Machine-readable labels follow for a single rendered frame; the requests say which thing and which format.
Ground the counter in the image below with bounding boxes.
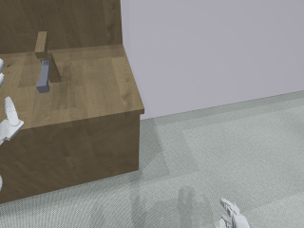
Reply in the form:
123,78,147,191
0,0,144,204

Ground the robot right hand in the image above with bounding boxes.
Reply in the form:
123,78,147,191
216,198,250,228

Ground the tap lever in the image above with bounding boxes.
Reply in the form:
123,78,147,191
36,60,50,94

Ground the robot left hand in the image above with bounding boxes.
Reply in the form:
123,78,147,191
0,58,24,145

